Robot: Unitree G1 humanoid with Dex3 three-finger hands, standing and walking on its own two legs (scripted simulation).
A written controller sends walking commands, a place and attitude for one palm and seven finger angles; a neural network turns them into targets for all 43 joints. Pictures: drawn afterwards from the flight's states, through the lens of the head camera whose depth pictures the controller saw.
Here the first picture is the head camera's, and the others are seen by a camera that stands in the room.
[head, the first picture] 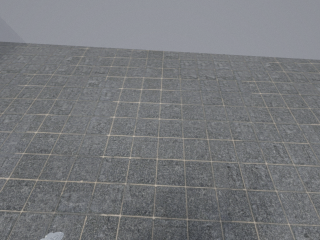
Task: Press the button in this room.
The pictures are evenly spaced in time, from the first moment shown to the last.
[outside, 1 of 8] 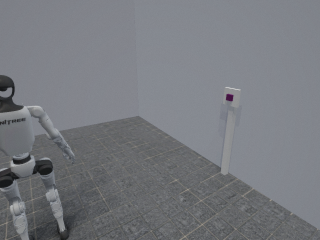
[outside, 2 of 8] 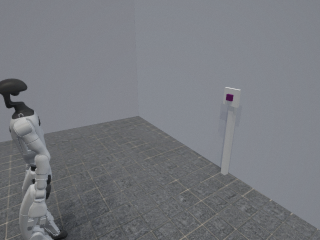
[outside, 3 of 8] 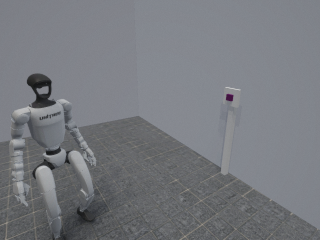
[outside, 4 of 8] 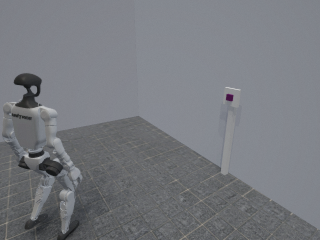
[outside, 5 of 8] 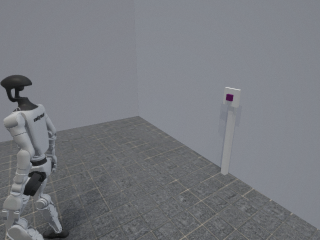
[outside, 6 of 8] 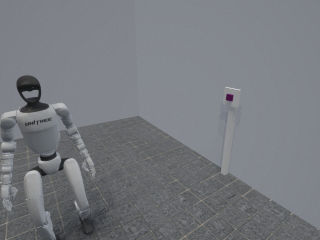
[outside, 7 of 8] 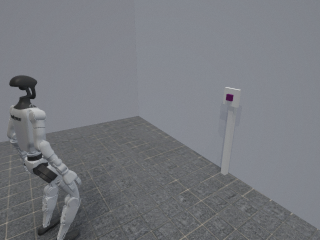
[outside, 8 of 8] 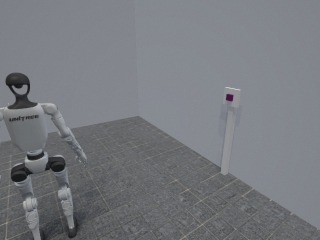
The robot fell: no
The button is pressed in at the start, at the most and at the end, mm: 0 0 0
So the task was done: no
